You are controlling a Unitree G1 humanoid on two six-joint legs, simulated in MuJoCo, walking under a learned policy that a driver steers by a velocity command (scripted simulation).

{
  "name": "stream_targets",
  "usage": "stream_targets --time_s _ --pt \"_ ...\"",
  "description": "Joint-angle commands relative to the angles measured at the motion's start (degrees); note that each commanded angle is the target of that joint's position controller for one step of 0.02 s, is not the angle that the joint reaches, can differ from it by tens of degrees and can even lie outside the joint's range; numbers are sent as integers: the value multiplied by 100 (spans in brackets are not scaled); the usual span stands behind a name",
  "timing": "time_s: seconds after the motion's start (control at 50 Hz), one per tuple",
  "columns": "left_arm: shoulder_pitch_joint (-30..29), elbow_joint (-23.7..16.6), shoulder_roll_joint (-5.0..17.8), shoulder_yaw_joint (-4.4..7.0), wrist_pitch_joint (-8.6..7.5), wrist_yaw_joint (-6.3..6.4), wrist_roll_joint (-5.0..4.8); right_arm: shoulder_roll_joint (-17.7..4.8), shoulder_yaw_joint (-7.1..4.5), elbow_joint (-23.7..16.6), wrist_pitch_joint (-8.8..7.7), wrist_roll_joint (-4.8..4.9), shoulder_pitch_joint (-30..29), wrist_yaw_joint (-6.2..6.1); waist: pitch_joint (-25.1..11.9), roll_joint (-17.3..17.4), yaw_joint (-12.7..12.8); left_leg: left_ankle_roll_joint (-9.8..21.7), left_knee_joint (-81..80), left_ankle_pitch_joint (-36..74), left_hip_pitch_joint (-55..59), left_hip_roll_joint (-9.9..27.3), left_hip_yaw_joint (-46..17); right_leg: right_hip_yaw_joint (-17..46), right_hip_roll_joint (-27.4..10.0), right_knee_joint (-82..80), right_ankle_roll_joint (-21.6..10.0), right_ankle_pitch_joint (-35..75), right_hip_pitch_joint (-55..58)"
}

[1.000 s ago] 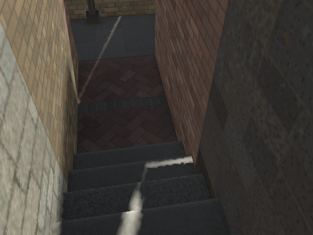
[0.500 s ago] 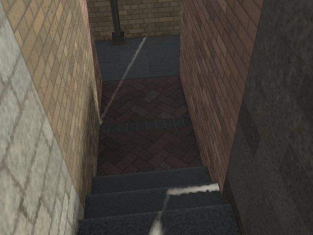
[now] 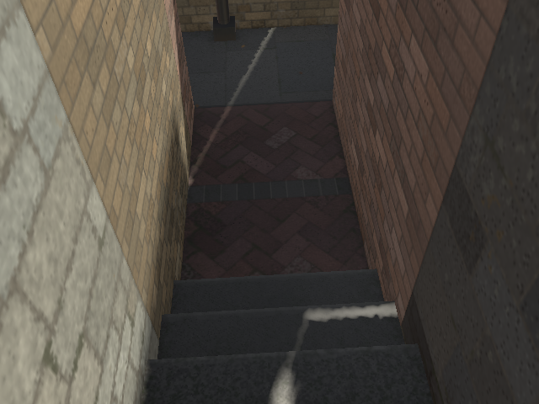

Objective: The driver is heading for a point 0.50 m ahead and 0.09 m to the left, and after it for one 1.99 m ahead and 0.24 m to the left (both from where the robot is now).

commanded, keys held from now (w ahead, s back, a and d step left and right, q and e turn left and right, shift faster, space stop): w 0.58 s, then no key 0.42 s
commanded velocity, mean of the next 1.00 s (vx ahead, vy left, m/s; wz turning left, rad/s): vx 0.37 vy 0.00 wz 0.00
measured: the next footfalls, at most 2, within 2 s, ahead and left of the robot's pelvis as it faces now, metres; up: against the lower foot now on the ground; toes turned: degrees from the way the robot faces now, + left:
left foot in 0.20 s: +0.21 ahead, +0.14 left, -0.17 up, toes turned +3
right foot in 0.76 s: +0.51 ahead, -0.06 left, -0.33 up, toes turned -2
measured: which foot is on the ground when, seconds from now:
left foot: up 0.00-0.18, down 0.20-0.76, up 0.78-1.00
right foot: down 0.00-0.20, up 0.22-0.74, down 0.76-1.00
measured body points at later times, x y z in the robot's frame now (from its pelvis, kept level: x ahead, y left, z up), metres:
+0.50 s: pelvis +0.22 +0.07 -0.18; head +0.21 +0.08 +0.27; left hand +0.30 +0.31 -0.32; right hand +0.10 -0.18 -0.31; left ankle +0.17 +0.14 -0.88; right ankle +0.36 -0.08 -0.81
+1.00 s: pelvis +0.41 +0.02 -0.32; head +0.44 -0.01 +0.13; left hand +0.38 +0.27 -0.45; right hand +0.49 -0.21 -0.47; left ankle +0.46 +0.18 -0.90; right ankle +0.47 -0.05 -1.05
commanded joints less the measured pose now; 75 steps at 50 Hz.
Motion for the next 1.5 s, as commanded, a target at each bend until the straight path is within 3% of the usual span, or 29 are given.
stream_targets --time_s 0.02,0.12,0.16,0.2,0.22,0.24,0.26,0.3,0.32,0.36,0.38,0.42,0.48,0.58,0.7,0.76,0.78,0.8,0.82,0.86,0.92,0.98,1.06,1.12,1.18,1.2,1.24,1.26,1.5 --pt "-496 -420 302 -41 -158 -34 -8 34 73 -351 7 2 -298 151 529 -697 -248 63 -670 2149 1399 -166 488 672 -675 -630 -625 845 -2111" --pt "-275 -456 508 39 -49 26 270 -392 -12 -667 65 154 -963 -14 1095 -652 265 -27 -2108 1436 1145 305 234 718 -730 604 -647 1456 -1235" --pt "-329 -419 376 -38 7 65 329 -544 -125 -67 2 168 663 -189 500 -339 -246 -68 -2171 1274 2358 244 654 541 -642 2449 -680 2318 -1078" --pt "-232 -185 290 -27 178 76 221 -827 -287 577 -53 -50 2253 -163 100 210 -820 96 -3566 761 3768 244 775 445 -161 5180 -785 2759 -1079" --pt "154 -270 4 21 70 -14 -91 -1337 -369 902 -50 -114 2973 -48 -366 1797 -729 486 -1432 3903 5595 1062 252 285 723 7552 -486 -1923 -3217" --pt "454 -384 -61 -38 0 32 -267 -1327 -350 679 -22 -26 2993 47 -1131 1787 -617 1003 -328 4134 6655 1859 -834 776 595 8500 -518 -2563 -4810" --pt "121 -295 155 -33 11 79 11 -1106 -284 522 58 197 2819 24 -1124 1104 -698 1147 -1044 1777 5993 2020 -1360 790 368 8479 -467 -1865 -5295" --pt "-1118 -626 281 -23 84 -14 332 -1004 -246 376 95 280 2240 -208 -157 980 -573 1834 -2701 -3664 3944 2430 -2559 689 -275 7139 -299 -611 -5744" --pt "-1523 -644 411 7 211 -40 419 -643 -151 314 59 234 1891 -232 349 443 -416 1757 -2944 -4281 2788 2101 -2547 619 -340 6915 -220 -154 -5302" --pt "-1637 -492 244 20 321 -74 296 -429 -31 282 -101 122 1446 -296 901 179 31 1413 -2731 -3162 1087 1681 -1925 985 -490 4809 61 1718 -4356" --pt "-1870 -595 157 20 383 -125 298 -380 -10 278 -185 274 1331 -366 1074 10 203 1250 -2556 -2630 261 1301 -1256 802 -510 3425 266 2605 -3662" --pt "-1340 -374 -251 -88 452 -111 444 -680 -83 447 -204 228 1807 -302 270 727 194 1332 -2347 -375 517 1395 -1048 477 -322 3693 242 2949 -2737" --pt "-2409 -735 183 54 425 -183 246 -141 34 486 -208 382 2200 -391 492 233 -69 1119 -1789 -3162 1769 1046 -1247 958 -488 2537 35 4397 -4301" --pt "-3515 -1154 -17 -5 271 -302 329 -294 2 175 -222 483 2158 -487 688 -20 -502 1015 -1095 -4225 1203 699 -1107 523 -213 856 179 5956 -3202" --pt "-3541 -1305 62 19 179 -350 109 -42 23 167 -35 130 2369 -405 1100 422 -1053 864 75 -1421 1428 599 -636 160 -345 -1312 107 4761 -1836" --pt "-722 -240 487 184 194 -183 151 -284 -19 271 39 200 2430 -435 -164 -180 -71 650 3312 -2149 969 -151 153 -35 -502 -2187 103 5866 1383" --pt "44 -45 979 210 187 -251 288 187 -55 240 20 497 2946 -405 -1102 -1292 -96 278 5830 -6988 -764 -990 349 947 -1752 -60 -487 9574 3455" --pt "89 -148 1093 209 222 -351 229 103 29 148 -14 742 3146 -513 -1811 -1284 32 261 7046 -7483 -1795 -857 65 1549 -2439 476 -1032 9931 4160" --pt "-63 -263 919 168 243 -317 26 15 56 103 -23 580 2656 -582 -1680 -1016 94 265 7088 -6968 -2390 -631 -18 1745 -2477 -21 -1372 8118 3646" --pt "-1105 -624 607 37 234 23 -1 -27 132 -274 68 126 1436 -536 -1144 -571 10 25 6224 -5432 -2345 -272 -106 2332 -2585 -1411 -1983 3542 1703" --pt "-1225 -618 258 -177 142 118 112 39 143 -365 301 -137 1052 -505 -321 -60 -430 -203 4890 -3502 -1466 -288 -193 1727 -1994 -1107 -1666 4478 -680" --pt "-1042 -511 87 -348 113 126 2 516 287 -419 521 -58 1053 -389 -414 -557 -680 -385 3379 -2178 -747 -458 -44 1233 -1505 -818 -1411 5430 -1445" --pt "-1472 -761 282 -379 149 31 18 347 286 110 662 -2 1754 -363 -637 -838 -983 -410 2121 -868 1393 -280 117 1049 -1347 -930 -988 4150 -2385" --pt "-1685 -895 362 -369 187 14 -72 173 269 92 664 -10 1264 -399 63 -1039 -852 -314 1460 -1722 1772 -144 341 1068 -1300 -1042 -900 3311 -2776" --pt "-994 -715 321 -359 460 57 146 107 276 -4 427 255 943 -275 465 -1537 -325 -262 -1104 -4211 1986 -199 532 1244 -1202 -1141 -813 3217 -1728" --pt "-925 -698 289 -344 540 88 100 176 302 103 368 289 1272 -259 404 -1270 -442 -158 -2019 -3419 2524 2 403 1276 -1179 -1014 -661 2647 -1806" --pt "-416 -731 87 -298 564 0 37 -179 286 194 237 242 1068 -283 497 636 156 207 -2336 -758 2348 857 -724 695 -513 -665 -145 1504 -1723" --pt "-746 -681 305 -241 658 -13 12 130 380 103 181 248 796 -227 587 794 14 285 -2764 -1191 1624 939 -991 570 -436 -750 47 1001 -1147" --pt "-1428 -400 56 -326 546 -99 47 -107 324 352 117 298 1258 -234 387 70 -187 146 -3460 -2611 1972 600 -470 627 -677 -1322 96 1748 -196"
Velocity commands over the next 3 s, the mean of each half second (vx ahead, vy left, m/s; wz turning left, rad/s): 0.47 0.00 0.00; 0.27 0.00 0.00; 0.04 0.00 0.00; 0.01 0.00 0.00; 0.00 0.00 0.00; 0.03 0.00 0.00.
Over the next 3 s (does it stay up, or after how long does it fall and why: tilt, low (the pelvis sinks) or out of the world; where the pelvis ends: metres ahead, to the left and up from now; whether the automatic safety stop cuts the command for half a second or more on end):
stays up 0.47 0.04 -0.31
